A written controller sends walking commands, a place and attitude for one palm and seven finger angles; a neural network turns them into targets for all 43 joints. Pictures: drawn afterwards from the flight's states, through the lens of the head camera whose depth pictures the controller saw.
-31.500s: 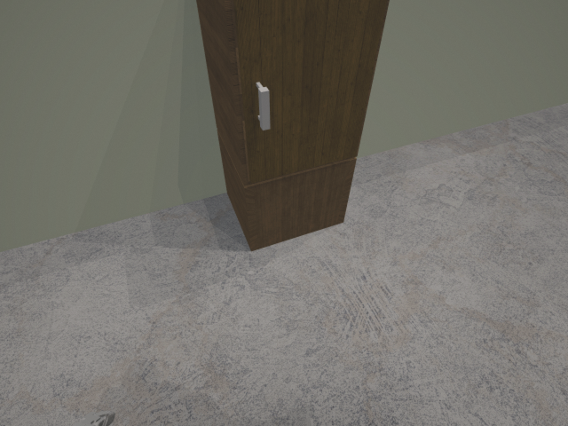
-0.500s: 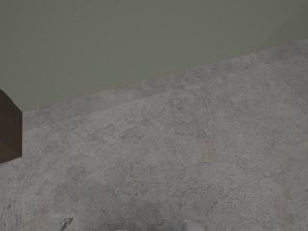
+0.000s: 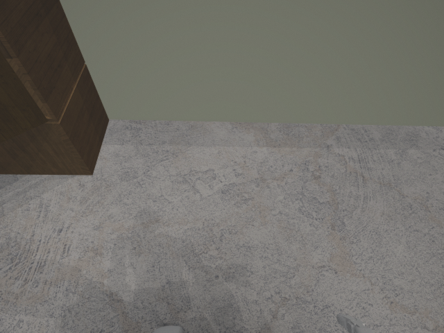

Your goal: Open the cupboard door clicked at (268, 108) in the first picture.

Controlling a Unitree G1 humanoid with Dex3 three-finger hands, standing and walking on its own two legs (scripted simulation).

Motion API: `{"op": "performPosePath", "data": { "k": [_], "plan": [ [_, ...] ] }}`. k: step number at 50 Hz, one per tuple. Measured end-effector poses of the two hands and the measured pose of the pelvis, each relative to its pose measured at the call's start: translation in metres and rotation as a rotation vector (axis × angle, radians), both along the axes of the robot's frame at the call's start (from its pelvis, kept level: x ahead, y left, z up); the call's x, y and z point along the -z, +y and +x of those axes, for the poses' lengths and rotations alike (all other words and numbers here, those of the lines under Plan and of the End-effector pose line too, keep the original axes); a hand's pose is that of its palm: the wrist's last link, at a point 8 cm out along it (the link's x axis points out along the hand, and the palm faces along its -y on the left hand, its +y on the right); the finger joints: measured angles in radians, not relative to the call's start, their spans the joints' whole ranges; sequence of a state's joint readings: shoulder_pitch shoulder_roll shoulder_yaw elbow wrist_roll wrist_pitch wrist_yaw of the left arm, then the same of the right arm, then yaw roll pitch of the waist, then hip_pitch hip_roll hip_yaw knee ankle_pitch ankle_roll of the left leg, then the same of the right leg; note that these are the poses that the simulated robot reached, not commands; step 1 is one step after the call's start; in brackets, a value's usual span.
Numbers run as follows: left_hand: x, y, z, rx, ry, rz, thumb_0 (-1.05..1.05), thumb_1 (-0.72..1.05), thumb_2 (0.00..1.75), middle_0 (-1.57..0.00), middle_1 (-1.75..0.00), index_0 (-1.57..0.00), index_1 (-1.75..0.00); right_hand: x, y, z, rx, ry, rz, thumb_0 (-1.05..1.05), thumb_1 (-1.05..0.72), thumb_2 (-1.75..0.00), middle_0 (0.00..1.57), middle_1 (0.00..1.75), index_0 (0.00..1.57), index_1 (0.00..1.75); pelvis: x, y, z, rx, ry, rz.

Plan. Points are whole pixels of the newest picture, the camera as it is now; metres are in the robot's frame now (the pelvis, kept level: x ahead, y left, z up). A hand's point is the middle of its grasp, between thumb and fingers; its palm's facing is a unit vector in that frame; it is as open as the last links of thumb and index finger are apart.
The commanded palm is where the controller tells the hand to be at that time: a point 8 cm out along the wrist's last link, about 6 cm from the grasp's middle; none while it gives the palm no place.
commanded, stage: turn to face it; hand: left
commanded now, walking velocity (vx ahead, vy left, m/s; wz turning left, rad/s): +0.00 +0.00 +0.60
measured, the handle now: out of the picture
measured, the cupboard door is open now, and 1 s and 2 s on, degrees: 41 41 41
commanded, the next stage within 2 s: take the last steps up to it in 1.24 s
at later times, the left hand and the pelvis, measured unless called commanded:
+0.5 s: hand out of the picture +0.07 +0.17 -0.13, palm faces +0.26 -0.92 -0.28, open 7.4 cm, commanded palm none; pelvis +0.01 -0.05 +0.02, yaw +17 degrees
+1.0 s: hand out of the picture -0.04 +0.20 -0.15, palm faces +0.56 -0.79 -0.25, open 7.4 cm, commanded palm none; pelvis +0.02 -0.03 +0.02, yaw +33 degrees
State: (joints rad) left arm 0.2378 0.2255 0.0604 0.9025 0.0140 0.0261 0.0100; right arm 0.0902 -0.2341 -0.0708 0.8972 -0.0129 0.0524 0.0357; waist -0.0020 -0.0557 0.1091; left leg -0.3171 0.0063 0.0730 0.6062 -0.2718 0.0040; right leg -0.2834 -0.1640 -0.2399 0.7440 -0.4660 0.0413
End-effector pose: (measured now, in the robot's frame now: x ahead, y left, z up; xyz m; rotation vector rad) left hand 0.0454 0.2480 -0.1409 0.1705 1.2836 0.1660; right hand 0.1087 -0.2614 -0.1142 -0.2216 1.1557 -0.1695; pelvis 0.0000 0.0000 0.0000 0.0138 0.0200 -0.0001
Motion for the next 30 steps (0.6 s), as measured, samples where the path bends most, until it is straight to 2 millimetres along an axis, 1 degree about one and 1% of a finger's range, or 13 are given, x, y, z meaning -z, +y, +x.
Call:
{"op": "performPosePath", "data": {
  "k": [2, 4, 6, 9, 14, 17, 19, 21, 25, 28, 30],
  "plan": [
    [0.003, 0.012, -0.007, -0.028, 0.029, 0.016, 0.0, 0.91, 0.89, -0.2, -0.3, -0.2, -0.3, -0.004, 0.007, 0.009, -0.035, -0.018, -0.012, 0.01, -0.91, -0.9, 0.2, 0.3, 0.2, 0.29, 0.0, 0.002, -0.001, -0.018, 0.0, -0.001],
    [-0.001, 0.019, -0.009, -0.056, 0.031, 0.028, 0.01, 0.91, 0.89, -0.2, -0.3, -0.2, -0.3, -0.008, 0.012, 0.012, -0.059, -0.015, -0.022, 0.01, -0.91, -0.9, 0.2, 0.3, 0.2, 0.3, -0.004, 0.002, -0.001, -0.04, 0.003, -0.01],
    [-0.008, 0.024, -0.006, -0.075, 0.012, 0.036, 0.01, 0.91, 0.89, -0.2, -0.3, -0.2, -0.3, -0.01, 0.015, 0.011, -0.077, 0.002, -0.024, 0.01, -0.9, -0.9, 0.2, 0.3, 0.2, 0.3, -0.009, 0.002, 0.0, -0.06, 0.005, -0.016],
    [-0.019, 0.025, 0.002, -0.093, -0.032, 0.048, 0.01, 0.91, 0.89, -0.2, -0.3, -0.19, -0.3, -0.009, 0.016, 0.009, -0.098, 0.031, -0.013, 0.01, -0.9, -0.9, 0.2, 0.3, 0.2, 0.3, -0.014, -0.002, 0.001, -0.086, 0.006, -0.021],
    [-0.032, 0.015, 0.018, -0.109, -0.099, 0.071, 0.01, 0.91, 0.9, -0.19, -0.3, -0.19, -0.3, -0.001, 0.007, 0.003, -0.117, 0.078, 0.017, 0.01, -0.9, -0.9, 0.2, 0.3, 0.2, 0.3, -0.015, -0.016, 0.004, -0.138, 0.007, -0.022],
    [-0.037, 0.001, 0.026, -0.121, -0.143, 0.089, 0.01, 0.91, 0.9, -0.2, -0.3, -0.19, -0.3, 0.011, -0.006, 0.003, -0.127, 0.105, 0.035, 0.01, -0.9, -0.9, 0.2, 0.3, 0.21, 0.3, -0.011, -0.031, 0.007, -0.178, 0.008, -0.016],
    [-0.037, -0.009, 0.026, -0.13, -0.175, 0.108, 0.0, 0.91, 0.9, -0.2, -0.3, -0.19, -0.3, 0.021, -0.016, 0.006, -0.133, 0.115, 0.046, 0.01, -0.9, -0.9, 0.2, 0.3, 0.21, 0.3, -0.005, -0.041, 0.009, -0.201, 0.006, -0.003],
    [-0.041, -0.02, 0.019, -0.148, -0.177, 0.11, 0.0, 0.91, 0.89, -0.2, -0.3, -0.2, -0.3, 0.023, -0.023, 0.012, -0.149, 0.13, 0.047, 0.01, -0.9, -0.9, 0.2, 0.3, 0.2, 0.3, -0.007, -0.046, 0.009, -0.236, -0.005, 0.002],
    [-0.044, -0.04, -0.001, -0.208, -0.141, 0.085, 0.0, 0.91, 0.89, -0.2, -0.3, -0.2, -0.3, 0.015, -0.029, 0.029, -0.19, 0.141, 0.045, 0.01, -0.91, -0.9, 0.2, 0.3, 0.2, 0.3, -0.015, -0.051, 0.013, -0.291, -0.013, 0.017],
    [-0.041, -0.052, -0.018, -0.257, -0.113, 0.056, 0.0, 0.91, 0.89, -0.2, -0.3, -0.2, -0.3, 0.007, -0.025, 0.044, -0.234, 0.139, 0.039, 0.01, -0.91, -0.9, 0.2, 0.3, 0.2, 0.29, -0.019, -0.054, 0.016, -0.336, -0.01, 0.027],
    [-0.037, -0.056, -0.032, -0.297, -0.098, 0.038, 0.0, 0.91, 0.89, -0.2, -0.3, -0.2, -0.3, 0.004, -0.019, 0.056, -0.274, 0.137, 0.031, 0.01, -0.91, -0.9, 0.2, 0.3, 0.2, 0.29, -0.02, -0.053, 0.017, -0.368, -0.008, 0.028]
  ]
}}
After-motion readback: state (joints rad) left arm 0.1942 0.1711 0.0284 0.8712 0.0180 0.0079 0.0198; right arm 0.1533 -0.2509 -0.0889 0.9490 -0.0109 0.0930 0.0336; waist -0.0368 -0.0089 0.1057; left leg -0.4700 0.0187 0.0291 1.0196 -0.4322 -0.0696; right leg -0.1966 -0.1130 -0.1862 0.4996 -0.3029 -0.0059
